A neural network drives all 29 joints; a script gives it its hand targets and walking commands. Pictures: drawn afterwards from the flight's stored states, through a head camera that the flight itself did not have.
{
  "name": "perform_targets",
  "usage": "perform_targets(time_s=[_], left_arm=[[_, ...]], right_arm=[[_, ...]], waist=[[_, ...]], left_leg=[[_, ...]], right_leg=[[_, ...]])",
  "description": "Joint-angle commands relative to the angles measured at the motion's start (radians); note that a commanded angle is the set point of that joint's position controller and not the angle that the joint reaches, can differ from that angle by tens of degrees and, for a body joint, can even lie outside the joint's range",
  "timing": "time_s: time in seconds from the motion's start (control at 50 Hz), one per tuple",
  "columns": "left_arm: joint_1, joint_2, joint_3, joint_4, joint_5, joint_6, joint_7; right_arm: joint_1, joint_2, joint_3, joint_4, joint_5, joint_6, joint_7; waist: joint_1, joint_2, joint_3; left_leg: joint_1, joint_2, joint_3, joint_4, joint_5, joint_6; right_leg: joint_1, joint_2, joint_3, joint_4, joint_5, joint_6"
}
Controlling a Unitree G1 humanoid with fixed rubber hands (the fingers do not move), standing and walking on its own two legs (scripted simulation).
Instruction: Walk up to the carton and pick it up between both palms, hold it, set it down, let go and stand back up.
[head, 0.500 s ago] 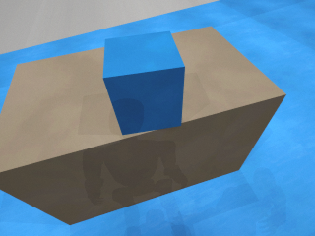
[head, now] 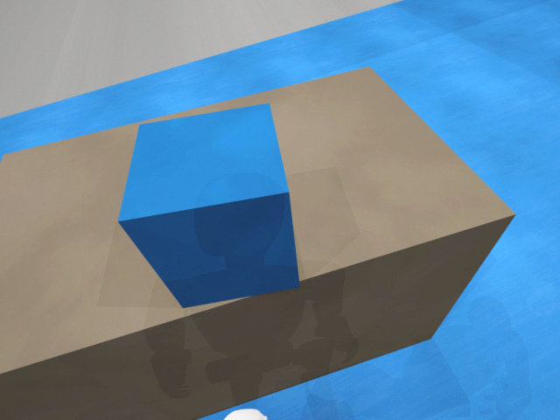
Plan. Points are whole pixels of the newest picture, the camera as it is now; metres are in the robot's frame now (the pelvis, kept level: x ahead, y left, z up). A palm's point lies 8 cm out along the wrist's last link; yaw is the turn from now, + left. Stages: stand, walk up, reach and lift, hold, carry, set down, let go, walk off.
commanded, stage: walk up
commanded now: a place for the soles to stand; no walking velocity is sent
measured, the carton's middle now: (224, 210) +0.44 +0.12 +0.04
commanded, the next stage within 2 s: none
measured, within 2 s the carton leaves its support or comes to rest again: neither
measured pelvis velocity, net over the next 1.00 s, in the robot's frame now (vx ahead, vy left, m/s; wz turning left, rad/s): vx -0.02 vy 0.05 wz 0.11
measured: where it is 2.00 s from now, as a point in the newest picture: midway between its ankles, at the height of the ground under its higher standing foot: outside the picture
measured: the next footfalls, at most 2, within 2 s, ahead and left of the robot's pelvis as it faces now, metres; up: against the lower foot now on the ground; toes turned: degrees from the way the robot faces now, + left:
left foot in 0.22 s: +0.13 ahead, +0.17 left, +0.00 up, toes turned +3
right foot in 0.56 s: -0.01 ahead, -0.07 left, +0.00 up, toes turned +5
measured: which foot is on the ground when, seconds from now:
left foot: up 0.00-0.20, down 0.22-1.00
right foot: down 0.00-0.28, up 0.30-0.54, down 0.56-1.00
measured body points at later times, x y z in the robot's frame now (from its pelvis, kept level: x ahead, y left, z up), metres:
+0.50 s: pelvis +0.02 +0.05 -0.01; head +0.06 +0.07 +0.43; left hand +0.12 +0.31 -0.15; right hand +0.13 -0.21 -0.14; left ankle +0.09 +0.17 -0.74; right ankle -0.01 -0.08 -0.72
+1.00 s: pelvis -0.02 +0.05 -0.02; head +0.00 +0.06 +0.43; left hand +0.05 +0.32 -0.16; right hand +0.05 -0.23 -0.15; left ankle +0.09 +0.17 -0.74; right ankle +0.00 -0.08 -0.74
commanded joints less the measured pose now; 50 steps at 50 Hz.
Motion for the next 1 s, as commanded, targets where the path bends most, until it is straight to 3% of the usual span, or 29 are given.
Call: perform_targets(time_s=[0.0, 0.04, 0.12, 0.14, 0.18, 0.2, 0.22, 0.24, 0.26, 0.28, 0.3, 0.36, 0.4, 0.44, 0.5, 0.52, 0.54, 0.56, 0.58, 0.6, 0.62, 0.64, 0.72, 0.76, 0.84, 0.88, 0.9, 0.94, 0.98], left_arm=[[0.015, 0.108, 0.022, -0.043, -0.003, -0.033, 0.011], [-0.047, 0.148, 0.031, -0.054, 0.001, -0.02, 0.007], [-0.057, 0.21, 0.04, -0.065, 0.003, 0.021, 0.001], [-0.061, 0.211, 0.042, -0.059, 0.001, 0.025, 0.0], [-0.067, 0.195, 0.033, -0.068, -0.008, 0.04, -0.005], [-0.021, 0.153, 0.019, -0.067, -0.008, 0.043, -0.005], [-0.002, 0.101, -0.001, -0.075, -0.02, 0.055, 0.003], [-0.023, 0.072, 0.0, -0.083, -0.017, 0.071, 0.013], [-0.061, 0.098, 0.005, -0.077, -0.018, 0.081, 0.018], [-0.117, 0.131, 0.014, -0.082, -0.019, 0.085, 0.019], [-0.126, 0.128, 0.01, -0.083, -0.028, 0.087, 0.014], [-0.116, 0.102, 0.017, -0.063, -0.02, 0.083, 0.011], [-0.162, 0.12, 0.019, -0.078, -0.012, 0.074, 0.009], [-0.161, 0.118, 0.015, -0.071, -0.015, 0.069, 0.005], [-0.111, 0.104, 0.018, -0.067, -0.024, 0.055, 0.0], [-0.085, 0.12, 0.02, -0.053, -0.017, 0.051, -0.001], [-0.122, 0.177, 0.035, -0.066, -0.01, 0.054, 0.0], [-0.176, 0.216, 0.039, -0.074, -0.027, 0.052, -0.001], [-0.265, 0.223, 0.04, -0.073, -0.038, 0.056, -0.009], [-0.31, 0.204, 0.034, -0.075, -0.037, 0.054, -0.015], [-0.317, 0.178, 0.027, -0.072, -0.037, 0.054, -0.015], [-0.303, 0.202, 0.03, -0.076, -0.038, 0.059, -0.014], [-0.236, 0.205, 0.034, -0.051, -0.039, 0.05, -0.023], [-0.231, 0.2, 0.04, -0.041, -0.04, 0.063, -0.022], [-0.219, 0.204, 0.041, -0.041, -0.043, 0.084, -0.017], [-0.214, 0.211, 0.045, -0.039, -0.033, 0.084, -0.018], [-0.182, 0.201, 0.047, -0.038, -0.041, 0.085, -0.018], [-0.117, 0.179, 0.04, -0.021, -0.032, 0.085, -0.022], [-0.061, 0.174, 0.038, -0.008, -0.029, 0.086, -0.023]], right_arm=[[0.096, 0.009, -0.011, -0.024, 0.01, 0.023, -0.022], [0.044, 0.022, -0.012, -0.043, 0.022, 0.022, -0.025], [-0.068, -0.014, -0.02, -0.091, 0.028, 0.011, -0.035], [-0.056, -0.023, -0.022, -0.088, 0.023, 0.002, -0.038], [0.031, -0.086, -0.048, -0.068, 0.021, -0.012, -0.045], [0.049, -0.149, -0.071, -0.074, 0.023, -0.013, -0.044], [-0.008, -0.18, -0.088, -0.099, 0.04, -0.002, -0.039], [-0.05, -0.177, -0.088, -0.088, 0.051, 0.01, -0.04], [-0.105, -0.171, -0.085, -0.112, 0.06, 0.015, -0.042], [-0.129, -0.143, -0.076, -0.131, 0.052, 0.017, -0.043], [-0.152, -0.132, -0.068, -0.142, 0.048, 0.023, -0.045], [-0.155, -0.11, -0.069, -0.151, 0.038, 0.021, -0.047], [-0.139, -0.075, -0.063, -0.154, 0.036, 0.027, -0.044], [-0.177, -0.081, -0.056, -0.167, 0.034, 0.026, -0.044], [-0.218, -0.091, -0.056, -0.163, 0.036, 0.039, -0.035], [-0.201, -0.061, -0.041, -0.152, 0.039, 0.04, -0.026], [-0.174, -0.047, -0.037, -0.153, 0.046, 0.038, -0.022], [-0.162, -0.029, -0.023, -0.158, 0.049, 0.04, -0.021], [-0.163, -0.031, -0.023, -0.156, 0.031, 0.043, -0.03], [-0.146, -0.045, -0.028, -0.137, 0.025, 0.041, -0.027], [-0.164, -0.064, -0.029, -0.14, 0.026, 0.03, -0.02], [-0.185, -0.097, -0.038, -0.143, 0.033, 0.018, -0.017], [-0.177, -0.086, -0.027, -0.116, 0.036, -0.008, -0.033], [-0.13, -0.091, -0.034, -0.114, 0.035, 0.002, -0.035], [-0.141, -0.135, -0.044, -0.116, 0.042, 0.017, -0.036], [-0.114, -0.13, -0.049, -0.109, 0.044, 0.013, -0.034], [-0.128, -0.148, -0.05, -0.124, 0.047, 0.011, -0.035], [-0.166, -0.157, -0.048, -0.139, 0.05, 0.015, -0.041], [-0.173, -0.174, -0.066, -0.151, 0.048, 0.028, -0.048]], waist=[[-0.048, -0.119, -0.034], [-0.051, -0.215, -0.034], [-0.005, -0.276, -0.03], [-0.01, -0.243, -0.02], [-0.042, -0.112, -0.057], [-0.049, 0.074, -0.141], [-0.03, 0.162, -0.167], [-0.029, 0.203, -0.132], [-0.039, 0.222, -0.109], [-0.049, 0.161, -0.091], [-0.036, 0.181, -0.085], [-0.027, 0.219, -0.126], [-0.046, 0.105, -0.163], [-0.043, 0.118, -0.211], [0.003, 0.042, -0.216], [0.0, 0.035, -0.226], [-0.023, -0.096, -0.178], [-0.043, -0.138, -0.15], [-0.066, -0.171, -0.059], [-0.079, -0.18, -0.023], [-0.082, -0.141, 0.031], [-0.056, -0.197, 0.044], [-0.035, -0.107, -0.005], [-0.042, -0.167, 0.011], [-0.02, -0.093, 0.022], [-0.035, -0.026, 0.012], [-0.016, 0.083, -0.008], [0.015, 0.178, -0.077], [0.017, 0.164, -0.105]], left_leg=[[0.056, 0.012, -0.06, -0.103, 0.167, -0.028], [0.076, 0.001, -0.015, -0.211, 0.225, -0.026], [0.083, -0.017, 0.048, -0.384, 0.219, -0.016], [0.095, -0.016, 0.04, -0.481, 0.287, -0.009], [0.257, 0.034, -0.021, -0.596, 0.633, 0.02], [0.331, 0.169, -0.173, -0.575, 0.883, 0.077], [0.24, 0.264, -0.324, -0.642, 0.879, 0.175], [0.182, 0.288, -0.378, -0.693, 0.708, 0.245], [0.141, 0.301, -0.407, -0.727, 0.632, 0.267], [0.114, 0.283, -0.376, -0.736, 0.617, 0.262], [0.094, 0.222, -0.296, -0.729, 0.566, 0.231], [0.199, 0.199, -0.291, -0.682, 0.561, 0.199], [0.263, 0.157, -0.26, -0.657, 0.614, 0.179], [0.311, 0.16, -0.256, -0.644, 0.552, 0.17], [0.182, 0.128, -0.215, -0.57, 0.475, 0.126], [0.132, 0.098, -0.198, -0.564, 0.342, 0.096], [0.051, 0.059, -0.155, -0.514, 0.271, 0.061], [0.081, -0.03, -0.063, -0.48, 0.104, 0.015], [0.212, -0.029, -0.043, -0.446, 0.064, 0.019], [0.283, -0.01, -0.065, -0.447, 0.079, 0.028], [0.239, 0.003, -0.093, -0.533, 0.145, 0.034], [0.195, 0.01, -0.107, -0.54, 0.253, 0.036], [0.166, 0.029, -0.102, -0.538, 0.434, 0.049], [0.176, 0.028, -0.12, -0.538, 0.252, 0.048], [0.079, 0.017, -0.171, -0.595, 0.002, 0.041], [0.063, 0.039, -0.189, -0.656, -0.037, 0.039], [0.046, 0.078, -0.274, -0.728, -0.06, 0.061], [-0.009, 0.148, -0.381, -0.867, -0.135, 0.111], [-0.041, 0.173, -0.408, -0.916, -0.144, 0.129]], right_leg=[[-0.061, -0.226, 0.107, -0.105, 0.744, -0.064], [-0.058, -0.18, 0.046, -0.055, 0.756, -0.06], [0.011, -0.161, 0.035, 0.036, 0.677, -0.1], [0.01, -0.179, 0.063, 0.094, 0.658, -0.099], [-0.067, -0.143, 0.058, 0.203, 0.381, -0.04], [-0.107, -0.079, 0.023, 0.346, 0.13, 0.011], [-0.079, 0.017, -0.011, 0.438, -0.237, 0.031], [-0.096, 0.025, 0.045, 0.5, -0.449, 0.025], [-0.122, 0.002, 0.063, 0.527, -0.47, 0.038], [-0.132, 0.004, 0.073, 0.523, -0.47, 0.045], [-0.117, 0.005, 0.079, 0.477, -0.47, 0.044], [-0.169, 0.01, 0.083, 0.402, -0.387, 0.058], [-0.169, 0.014, 0.092, 0.361, -0.341, 0.059], [-0.134, 0.013, 0.077, 0.246, -0.286, 0.068], [0.06, 0.001, 0.061, -0.043, -0.007, 0.049], [0.107, -0.031, 0.118, -0.071, -0.009, 0.031], [0.114, -0.126, 0.26, -0.092, -0.023, -0.006], [-0.037, -0.242, 0.373, -0.165, -0.148, -0.064], [-0.295, -0.275, 0.378, -0.192, -0.282, -0.116], [-0.369, -0.248, 0.349, -0.223, -0.402, -0.114], [-0.33, -0.182, 0.267, -0.205, -0.338, -0.075], [-0.286, -0.132, 0.205, -0.169, -0.231, -0.038], [-0.163, -0.148, 0.212, -0.103, 0.044, -0.04], [-0.238, -0.133, 0.196, -0.127, -0.234, -0.057], [-0.22, -0.113, 0.202, -0.135, -0.408, -0.059], [-0.191, -0.086, 0.158, -0.052, -0.374, -0.048], [-0.143, -0.029, 0.12, 0.029, -0.316, -0.03], [-0.046, 0.048, 0.058, 0.189, -0.269, 0.003], [-0.009, 0.079, 0.032, 0.304, -0.315, 0.012]])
